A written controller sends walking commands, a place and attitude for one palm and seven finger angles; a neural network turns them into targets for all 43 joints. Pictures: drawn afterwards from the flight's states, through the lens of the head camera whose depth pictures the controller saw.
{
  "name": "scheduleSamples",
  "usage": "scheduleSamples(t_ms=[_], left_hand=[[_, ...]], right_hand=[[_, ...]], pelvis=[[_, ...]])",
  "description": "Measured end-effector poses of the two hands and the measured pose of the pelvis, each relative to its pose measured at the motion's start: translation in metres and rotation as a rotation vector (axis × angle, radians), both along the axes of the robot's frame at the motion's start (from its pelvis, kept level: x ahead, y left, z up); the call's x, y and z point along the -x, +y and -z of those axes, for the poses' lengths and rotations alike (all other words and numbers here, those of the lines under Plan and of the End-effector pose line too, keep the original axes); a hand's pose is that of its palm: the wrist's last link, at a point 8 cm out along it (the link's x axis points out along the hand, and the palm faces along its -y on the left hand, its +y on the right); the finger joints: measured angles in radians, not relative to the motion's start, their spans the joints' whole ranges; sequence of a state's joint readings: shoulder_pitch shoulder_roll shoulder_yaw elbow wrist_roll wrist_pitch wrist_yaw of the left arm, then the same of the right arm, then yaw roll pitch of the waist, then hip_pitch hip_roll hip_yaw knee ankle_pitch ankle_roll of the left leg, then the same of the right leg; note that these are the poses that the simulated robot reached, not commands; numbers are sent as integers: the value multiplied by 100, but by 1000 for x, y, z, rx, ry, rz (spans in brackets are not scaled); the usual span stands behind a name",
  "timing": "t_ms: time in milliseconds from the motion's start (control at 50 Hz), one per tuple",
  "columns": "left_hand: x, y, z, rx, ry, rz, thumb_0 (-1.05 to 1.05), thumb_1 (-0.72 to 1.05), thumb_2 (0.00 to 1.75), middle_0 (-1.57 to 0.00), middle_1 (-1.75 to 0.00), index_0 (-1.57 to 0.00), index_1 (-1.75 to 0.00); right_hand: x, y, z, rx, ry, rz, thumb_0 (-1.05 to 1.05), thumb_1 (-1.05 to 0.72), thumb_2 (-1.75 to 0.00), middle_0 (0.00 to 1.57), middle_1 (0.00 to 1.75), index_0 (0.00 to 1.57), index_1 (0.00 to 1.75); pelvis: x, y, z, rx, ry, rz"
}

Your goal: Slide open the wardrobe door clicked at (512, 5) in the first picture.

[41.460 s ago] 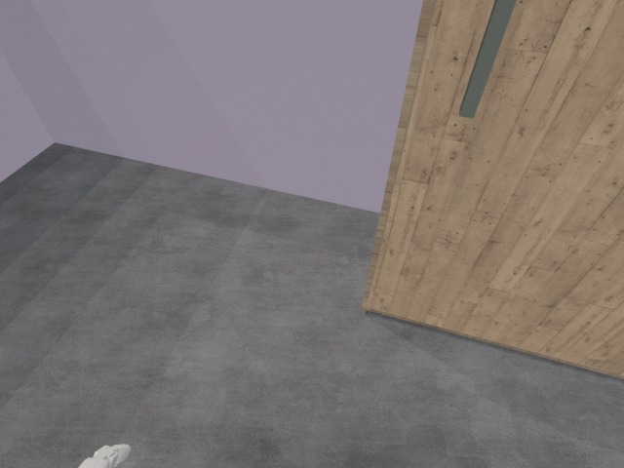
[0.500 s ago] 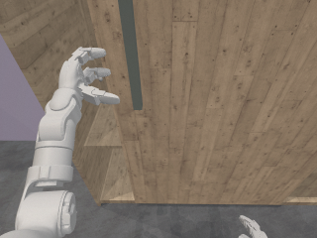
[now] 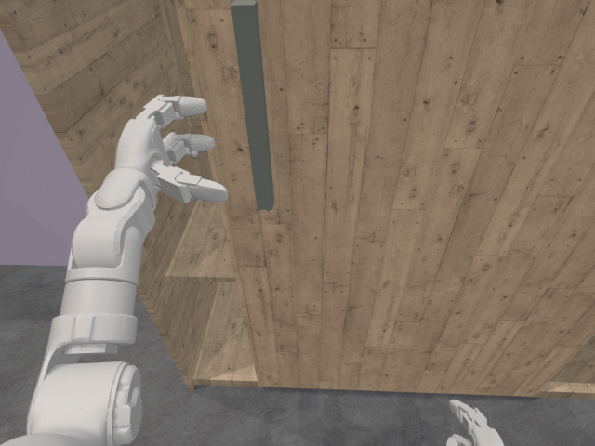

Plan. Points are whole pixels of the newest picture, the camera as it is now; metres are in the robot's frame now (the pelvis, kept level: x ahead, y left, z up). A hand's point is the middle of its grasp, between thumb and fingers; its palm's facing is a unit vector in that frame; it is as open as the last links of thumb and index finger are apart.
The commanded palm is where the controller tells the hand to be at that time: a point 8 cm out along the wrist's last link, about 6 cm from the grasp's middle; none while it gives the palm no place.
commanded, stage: move the hooked fingers beside the handle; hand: left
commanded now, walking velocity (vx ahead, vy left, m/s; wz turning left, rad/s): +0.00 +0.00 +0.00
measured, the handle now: (259, 116) +0.49 +0.09 +0.25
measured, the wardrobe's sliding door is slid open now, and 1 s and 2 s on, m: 0.23 0.23 0.23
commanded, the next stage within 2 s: feel for the door with the fingertips in 1.72 s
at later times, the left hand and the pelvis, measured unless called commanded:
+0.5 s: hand (209, 168) +0.37 +0.14 +0.24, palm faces +0.02 -1.00 -0.01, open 14.0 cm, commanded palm +0.36 +0.19 +0.23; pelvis -0.01 +0.00 +0.00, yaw +0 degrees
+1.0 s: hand (199, 151) +0.40 +0.16 +0.24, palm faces +0.04 -1.00 -0.01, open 14.0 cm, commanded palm +0.38 +0.21 +0.23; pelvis +0.00 +0.00 +0.00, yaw +0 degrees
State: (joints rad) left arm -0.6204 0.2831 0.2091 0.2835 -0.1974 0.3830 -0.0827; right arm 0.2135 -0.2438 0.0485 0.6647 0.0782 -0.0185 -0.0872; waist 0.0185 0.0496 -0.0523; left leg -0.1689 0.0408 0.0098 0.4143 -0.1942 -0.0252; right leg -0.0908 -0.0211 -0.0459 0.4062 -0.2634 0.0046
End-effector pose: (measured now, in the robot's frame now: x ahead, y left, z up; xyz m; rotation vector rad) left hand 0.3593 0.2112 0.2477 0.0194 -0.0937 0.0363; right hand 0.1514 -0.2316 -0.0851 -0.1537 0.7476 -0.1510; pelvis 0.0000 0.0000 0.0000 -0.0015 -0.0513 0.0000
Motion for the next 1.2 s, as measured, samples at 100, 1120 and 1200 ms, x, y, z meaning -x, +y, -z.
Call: scheduleSamples(t_ms=[100, 1120, 1200], left_hand=[[5, -10, 10, 23, 22, 32, -1, -50, 30, -30, -120, -30, -120], [-24, -5, 4, 19, 19, 27, -2, -50, 30, -30, -120, -30, -120], [-28, -4, 19, 37, 88, 16, -1, -50, 30, -30, -120, -30, -120]], right_hand=[[-2, -1, -1, 7, -8, -5, 1, -90, -90, 20, 30, 20, 30], [1, -5, 4, 15, 19, 32, 1, -90, -90, 20, 30, 20, 30], [-9, 1, 0, 6, -2, 20, 1, -90, -90, 20, 30, 20, 30]], pelvis=[[2, 0, 0, 0, -1, -3], [-7, 4, 0, 0, 28, 4], [-8, 4, 0, -2, 33, 7]])
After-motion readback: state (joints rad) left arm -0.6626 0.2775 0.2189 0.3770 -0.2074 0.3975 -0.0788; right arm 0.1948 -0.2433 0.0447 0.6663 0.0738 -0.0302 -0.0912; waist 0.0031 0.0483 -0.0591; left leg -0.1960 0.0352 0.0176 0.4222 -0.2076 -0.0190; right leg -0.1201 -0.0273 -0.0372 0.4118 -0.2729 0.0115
